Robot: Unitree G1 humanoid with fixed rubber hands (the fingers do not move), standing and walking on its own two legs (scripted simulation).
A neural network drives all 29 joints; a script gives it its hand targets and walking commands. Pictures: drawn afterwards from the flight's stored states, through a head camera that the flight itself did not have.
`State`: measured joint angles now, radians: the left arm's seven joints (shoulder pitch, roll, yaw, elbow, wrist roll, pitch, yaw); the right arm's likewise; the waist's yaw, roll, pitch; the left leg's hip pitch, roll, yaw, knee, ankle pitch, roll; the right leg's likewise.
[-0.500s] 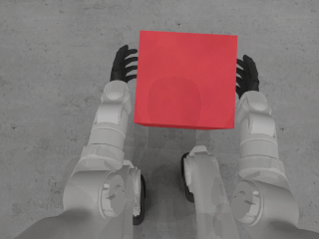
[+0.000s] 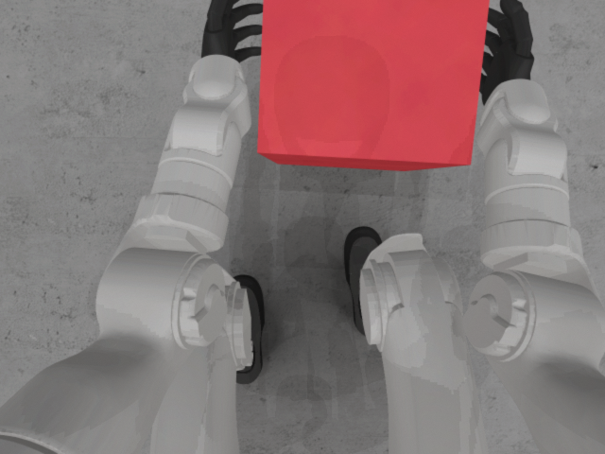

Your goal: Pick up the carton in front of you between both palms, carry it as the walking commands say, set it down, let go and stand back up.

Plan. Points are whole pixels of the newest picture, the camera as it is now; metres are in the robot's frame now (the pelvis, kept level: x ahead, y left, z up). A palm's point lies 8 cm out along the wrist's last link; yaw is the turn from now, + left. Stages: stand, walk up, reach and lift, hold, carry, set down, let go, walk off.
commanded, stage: set down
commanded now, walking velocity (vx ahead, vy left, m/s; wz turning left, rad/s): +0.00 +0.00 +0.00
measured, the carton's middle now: (355, 85) +0.50 -0.14 -0.23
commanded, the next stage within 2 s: none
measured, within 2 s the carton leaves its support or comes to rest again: rests again in 0.62 s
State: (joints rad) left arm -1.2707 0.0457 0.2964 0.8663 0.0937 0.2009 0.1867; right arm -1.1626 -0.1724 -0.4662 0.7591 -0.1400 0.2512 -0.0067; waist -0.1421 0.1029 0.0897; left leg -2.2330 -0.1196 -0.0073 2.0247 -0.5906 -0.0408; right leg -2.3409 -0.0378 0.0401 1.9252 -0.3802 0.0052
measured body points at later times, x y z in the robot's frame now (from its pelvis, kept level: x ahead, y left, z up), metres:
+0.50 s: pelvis +0.00 +0.00 -0.04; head +0.35 -0.05 +0.24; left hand +0.55 +0.01 -0.20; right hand +0.47 -0.29 -0.20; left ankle +0.10 +0.12 -0.38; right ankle +0.15 -0.13 -0.38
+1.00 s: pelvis -0.01 +0.01 -0.04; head +0.35 -0.04 +0.23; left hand +0.55 +0.00 -0.21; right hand +0.47 -0.30 -0.21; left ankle +0.10 +0.12 -0.38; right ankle +0.15 -0.13 -0.38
